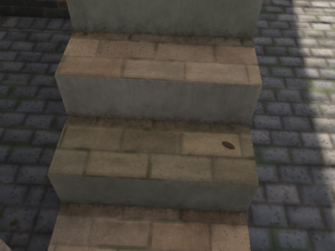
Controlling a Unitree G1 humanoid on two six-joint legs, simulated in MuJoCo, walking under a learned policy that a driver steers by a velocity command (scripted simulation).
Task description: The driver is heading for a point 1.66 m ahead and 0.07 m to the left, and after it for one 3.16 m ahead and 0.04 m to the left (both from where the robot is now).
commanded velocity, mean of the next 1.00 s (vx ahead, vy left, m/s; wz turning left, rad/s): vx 0.29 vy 0.00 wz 0.05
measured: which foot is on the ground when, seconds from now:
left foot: down 0.00-0.48, up 0.50-0.86, down 0.88-1.00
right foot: down 0.00-0.00, up 0.02-0.46, down 0.48-0.90, up 0.92-1.00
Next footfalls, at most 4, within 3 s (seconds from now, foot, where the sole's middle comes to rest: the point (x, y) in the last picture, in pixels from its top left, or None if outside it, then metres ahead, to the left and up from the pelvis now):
0.48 right None -0.05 -0.08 -0.77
0.88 left None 0.15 0.11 -0.77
1.52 right None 0.42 -0.07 -0.58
2.02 left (152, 152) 0.68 0.09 -0.39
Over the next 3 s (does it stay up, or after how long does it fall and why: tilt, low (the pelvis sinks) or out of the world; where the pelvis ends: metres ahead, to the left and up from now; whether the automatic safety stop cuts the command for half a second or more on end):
stays up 0.99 -0.01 0.57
